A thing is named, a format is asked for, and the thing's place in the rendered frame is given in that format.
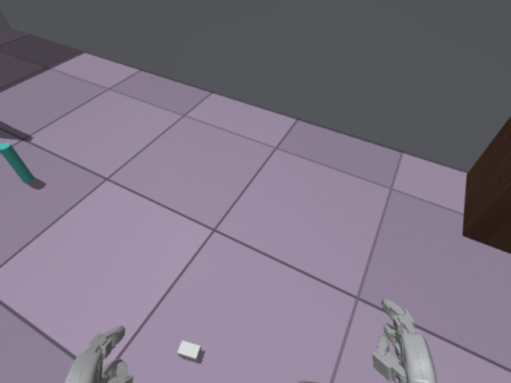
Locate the left robot hand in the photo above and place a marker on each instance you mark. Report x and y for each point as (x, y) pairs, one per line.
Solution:
(87, 367)

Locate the right robot hand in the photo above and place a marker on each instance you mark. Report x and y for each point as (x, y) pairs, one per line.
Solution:
(411, 349)

